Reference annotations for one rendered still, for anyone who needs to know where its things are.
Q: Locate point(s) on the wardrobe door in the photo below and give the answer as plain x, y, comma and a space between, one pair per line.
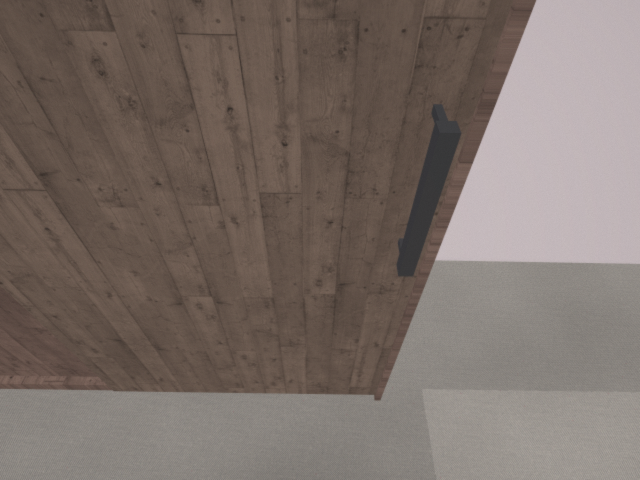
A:
207, 195
27, 348

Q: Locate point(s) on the handle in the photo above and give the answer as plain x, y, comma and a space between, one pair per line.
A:
440, 153

